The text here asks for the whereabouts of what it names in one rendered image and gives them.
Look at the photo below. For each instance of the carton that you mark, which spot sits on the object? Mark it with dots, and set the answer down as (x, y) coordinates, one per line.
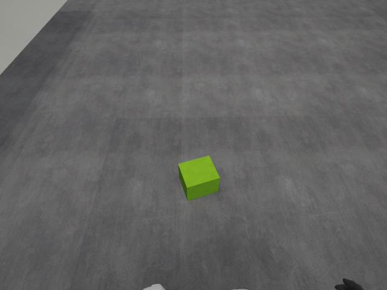
(198, 177)

